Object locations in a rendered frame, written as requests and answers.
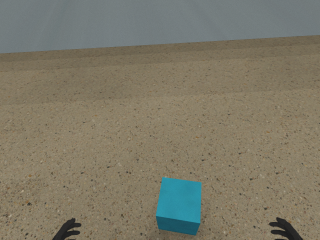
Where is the carton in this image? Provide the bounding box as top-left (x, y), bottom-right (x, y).
top-left (156, 177), bottom-right (202, 236)

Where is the robot left hand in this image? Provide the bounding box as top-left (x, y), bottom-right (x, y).
top-left (52, 218), bottom-right (82, 240)

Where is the robot right hand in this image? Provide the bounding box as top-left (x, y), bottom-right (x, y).
top-left (269, 217), bottom-right (303, 240)

